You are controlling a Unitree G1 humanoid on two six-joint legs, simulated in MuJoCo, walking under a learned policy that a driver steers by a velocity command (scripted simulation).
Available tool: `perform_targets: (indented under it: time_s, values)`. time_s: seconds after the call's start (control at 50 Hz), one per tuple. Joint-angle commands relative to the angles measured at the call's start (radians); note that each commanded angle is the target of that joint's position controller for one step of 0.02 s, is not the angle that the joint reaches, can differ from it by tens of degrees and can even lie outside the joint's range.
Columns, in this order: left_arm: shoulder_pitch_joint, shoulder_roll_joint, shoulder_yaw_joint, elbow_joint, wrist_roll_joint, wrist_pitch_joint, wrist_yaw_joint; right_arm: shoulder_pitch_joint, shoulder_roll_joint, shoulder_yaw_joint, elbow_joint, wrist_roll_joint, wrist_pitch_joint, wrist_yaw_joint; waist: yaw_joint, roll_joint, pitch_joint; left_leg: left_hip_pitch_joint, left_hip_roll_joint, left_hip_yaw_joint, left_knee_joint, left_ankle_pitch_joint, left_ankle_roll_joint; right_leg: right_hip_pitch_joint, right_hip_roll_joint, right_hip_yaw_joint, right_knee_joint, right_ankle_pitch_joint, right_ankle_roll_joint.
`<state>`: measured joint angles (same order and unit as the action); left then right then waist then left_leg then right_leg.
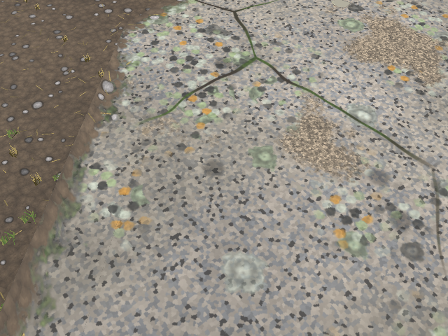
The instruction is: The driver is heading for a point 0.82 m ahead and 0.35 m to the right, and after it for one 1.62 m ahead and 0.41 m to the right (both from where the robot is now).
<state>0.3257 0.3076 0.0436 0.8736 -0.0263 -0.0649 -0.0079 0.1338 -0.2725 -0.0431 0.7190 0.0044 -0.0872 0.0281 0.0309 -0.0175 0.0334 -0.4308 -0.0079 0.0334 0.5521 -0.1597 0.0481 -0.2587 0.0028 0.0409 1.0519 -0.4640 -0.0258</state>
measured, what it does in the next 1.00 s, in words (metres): walks ahead, turning right: right foot, then left foot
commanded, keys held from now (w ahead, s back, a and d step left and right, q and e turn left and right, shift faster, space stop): w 0.06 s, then w+e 0.94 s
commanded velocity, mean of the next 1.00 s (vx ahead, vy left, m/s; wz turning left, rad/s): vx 0.50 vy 0.00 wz -0.42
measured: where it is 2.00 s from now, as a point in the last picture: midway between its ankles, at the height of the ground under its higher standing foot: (351, 200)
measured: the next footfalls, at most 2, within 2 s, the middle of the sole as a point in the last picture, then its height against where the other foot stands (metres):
right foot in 0.46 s outside the picture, level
left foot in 0.94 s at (250, 251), level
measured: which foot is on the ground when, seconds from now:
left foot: down 0.00-0.48, up 0.50-0.92, down 0.94-1.00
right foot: up 0.00-0.44, down 0.46-0.96, up 0.98-1.00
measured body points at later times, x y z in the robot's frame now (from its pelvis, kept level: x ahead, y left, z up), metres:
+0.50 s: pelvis +0.27 -0.05 -0.01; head +0.31 -0.07 +0.44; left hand +0.52 +0.16 -0.10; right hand +0.25 -0.34 -0.14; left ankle +0.10 +0.10 -0.69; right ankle +0.36 -0.15 -0.73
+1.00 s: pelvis +0.56 -0.10 +0.00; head +0.58 -0.11 +0.44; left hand +0.74 +0.14 -0.12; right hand +0.64 -0.42 -0.07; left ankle +0.69 -0.04 -0.73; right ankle +0.38 -0.15 -0.68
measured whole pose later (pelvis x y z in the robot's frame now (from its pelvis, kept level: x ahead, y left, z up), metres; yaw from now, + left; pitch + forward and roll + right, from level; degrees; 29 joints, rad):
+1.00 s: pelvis +0.56 -0.10 +0.00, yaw -29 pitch +2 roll +1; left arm 0.37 0.30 0.07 0.74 -0.03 -0.03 0.02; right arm 0.07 -0.27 -0.05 0.70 -0.01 -0.13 0.02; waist 0.06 -0.03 0.00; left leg -0.45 -0.04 -0.01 0.55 -0.14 0.02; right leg -0.23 0.09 0.19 0.92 -0.51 -0.04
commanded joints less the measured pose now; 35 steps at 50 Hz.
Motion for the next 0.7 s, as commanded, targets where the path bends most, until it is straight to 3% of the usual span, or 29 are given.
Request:
perform_targets:
  time_s: [0.02,0.06,0.1,0.16,0.26,0.36,0.4,0.42,0.44,0.46,0.48,0.5,0.52,0.54,0.56,0.58,0.6,0.64,0.7]
  values:
    - [-0.094,0.116,0.023,-0.114,0.004,-0.042,0.000,0.153,-0.132,-0.039,-0.007,-0.007,-0.002,-0.005,-0.088,0.081,-0.101,0.461,0.286,-0.422,-0.288,0.013,0.190,-0.471,-0.102,0.031,0.148,0.104,-0.010]
    - [-0.061,0.091,0.024,-0.104,0.010,-0.024,-0.002,0.117,-0.107,-0.031,-0.007,-0.015,-0.010,-0.004,-0.038,0.109,-0.086,0.351,0.249,-0.338,-0.342,0.116,0.186,-0.372,-0.133,0.036,0.082,0.167,0.002]
    - [-0.045,0.058,0.017,-0.094,0.007,-0.001,-0.001,0.115,-0.119,-0.037,0.009,-0.009,-0.022,-0.007,-0.021,0.098,-0.066,0.305,0.248,-0.253,-0.387,0.168,0.194,-0.363,-0.141,0.030,0.032,0.198,0.021]
    - [-0.123,0.045,0.014,-0.117,0.008,0.012,0.001,0.135,-0.142,-0.045,0.040,-0.016,-0.027,-0.019,-0.041,0.071,-0.017,0.300,0.243,-0.149,-0.432,0.188,0.183,-0.424,-0.136,0.050,-0.103,0.339,0.041]
    - [-0.251,0.022,0.007,-0.158,0.008,0.003,-0.018,0.158,-0.160,-0.047,0.075,-0.012,-0.022,-0.031,-0.091,0.068,0.022,0.333,0.220,0.007,-0.454,0.200,0.131,-0.386,-0.100,0.003,-0.354,0.565,0.029]
    - [-0.347,0.024,0.007,-0.224,0.007,0.004,-0.045,0.205,-0.177,-0.057,0.120,0.004,0.008,-0.037,-0.114,0.062,0.054,0.515,0.279,0.059,-0.378,0.305,0.105,-0.441,-0.081,-0.037,-0.452,0.467,-0.017]
    - [-0.325,0.044,0.018,-0.240,0.009,0.006,-0.056,0.183,-0.200,-0.065,0.117,0.009,0.025,-0.045,-0.083,0.085,0.025,0.558,0.287,0.089,-0.276,0.569,0.081,-0.380,-0.042,-0.087,-0.460,0.363,-0.050]
    - [-0.274,0.064,0.030,-0.236,0.010,0.009,-0.057,0.173,-0.215,-0.069,0.111,0.010,0.033,-0.052,-0.052,0.105,-0.019,0.564,0.282,0.107,-0.184,0.749,0.067,-0.298,-0.006,-0.122,-0.452,0.313,-0.070]
    - [-0.153,0.098,0.052,-0.210,0.009,0.012,-0.055,0.157,-0.219,-0.070,0.105,0.009,0.045,-0.059,0.018,0.102,-0.087,0.533,0.258,0.135,-0.017,0.859,0.045,-0.139,0.038,-0.147,-0.479,0.316,-0.097]
    - [0.014,0.159,0.086,-0.169,0.005,0.016,-0.042,0.160,-0.204,-0.062,0.094,0.005,0.047,-0.066,0.096,0.064,-0.176,0.387,0.216,0.154,0.217,0.769,0.009,0.129,0.046,-0.097,-0.514,0.359,-0.139]
    - [0.114,0.278,0.117,-0.157,0.004,0.023,-0.021,0.235,-0.106,-0.028,0.049,-0.026,0.027,-0.057,0.073,-0.160,-0.293,-0.019,0.096,0.154,0.600,0.184,-0.055,0.520,-0.206,0.334,-0.521,0.339,-0.286]
    - [0.103,0.264,0.104,-0.179,-0.002,0.015,-0.025,0.227,-0.073,-0.007,0.032,-0.021,-0.014,-0.039,0.051,-0.206,-0.426,-0.270,-0.063,-0.052,0.814,-0.430,-0.076,0.685,-0.350,0.801,-0.712,0.186,-0.418]
    - [0.087,0.192,0.083,-0.180,0.007,0.008,-0.025,0.119,-0.154,-0.029,0.012,0.020,-0.044,-0.022,0.094,-0.121,-0.336,-0.380,0.008,-0.146,0.851,-0.374,-0.051,0.634,-0.321,0.691,-0.750,0.154,-0.356]
    - [0.041,0.156,0.074,-0.184,0.009,0.003,-0.022,0.063,-0.155,-0.026,-0.009,0.034,-0.060,-0.017,0.075,-0.068,-0.217,-0.392,0.052,-0.127,0.790,-0.284,-0.031,0.497,-0.280,0.547,-0.754,0.200,-0.314]
    - [-0.026,0.131,0.065,-0.196,0.009,0.002,-0.021,0.052,-0.147,-0.027,-0.005,0.014,-0.063,-0.024,0.028,0.008,-0.135,-0.342,0.091,-0.120,0.691,-0.221,-0.033,0.338,-0.238,0.442,-0.766,0.295,-0.283]
    - [-0.077,0.101,0.054,-0.213,0.016,0.002,-0.017,0.058,-0.159,-0.037,0.000,-0.006,-0.055,-0.031,-0.008,0.003,-0.095,-0.268,0.118,-0.119,0.614,-0.179,-0.042,0.221,-0.204,0.371,-0.787,0.389,-0.267]
    - [-0.101,0.094,0.051,-0.228,0.024,0.003,-0.014,0.072,-0.154,-0.040,0.000,-0.013,-0.042,-0.030,-0.034,-0.020,-0.082,-0.211,0.125,-0.120,0.583,-0.155,-0.054,0.146,-0.183,0.346,-0.811,0.438,-0.267]
    - [-0.102,0.110,0.057,-0.233,0.020,0.000,-0.005,0.090,-0.127,-0.036,-0.003,-0.021,-0.022,-0.032,-0.052,-0.029,-0.074,-0.175,0.119,-0.100,0.509,-0.120,-0.087,0.066,-0.162,0.291,-0.834,0.532,-0.279]
    - [-0.060,0.143,0.068,-0.220,0.012,0.000,0.014,-0.008,-0.096,-0.025,-0.038,-0.023,-0.013,-0.036,-0.025,-0.029,-0.040,-0.176,0.093,-0.085,0.299,0.050,-0.122,0.009,-0.117,0.220,-0.839,0.547,-0.249]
